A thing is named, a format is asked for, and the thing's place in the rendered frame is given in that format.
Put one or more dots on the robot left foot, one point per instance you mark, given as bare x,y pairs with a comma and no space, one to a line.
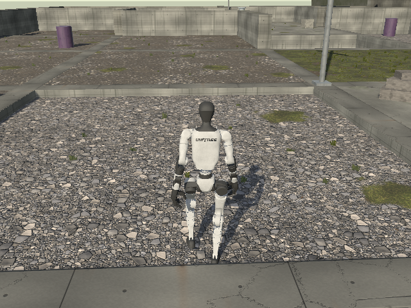
191,243

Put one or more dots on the left robot hand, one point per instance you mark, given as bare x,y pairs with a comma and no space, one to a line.
174,197

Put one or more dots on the robot left upper arm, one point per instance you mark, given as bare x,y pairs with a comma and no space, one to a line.
183,146

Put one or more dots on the robot right upper arm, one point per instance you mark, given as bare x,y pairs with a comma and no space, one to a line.
228,146

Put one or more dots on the right robot hand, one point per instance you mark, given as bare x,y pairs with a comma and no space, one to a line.
233,186

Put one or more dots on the left robot forearm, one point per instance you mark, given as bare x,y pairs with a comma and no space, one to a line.
179,169

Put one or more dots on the robot left shin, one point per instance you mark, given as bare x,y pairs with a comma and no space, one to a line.
190,219

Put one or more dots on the right robot forearm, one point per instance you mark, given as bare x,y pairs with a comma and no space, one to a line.
233,171

